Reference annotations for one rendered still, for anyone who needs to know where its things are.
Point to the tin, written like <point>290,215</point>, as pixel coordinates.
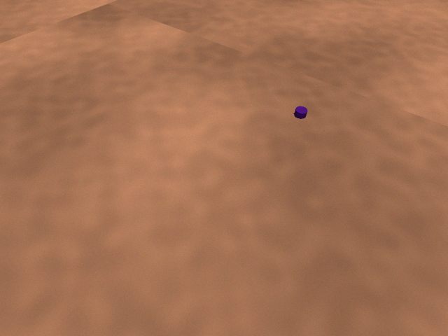
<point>300,112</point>

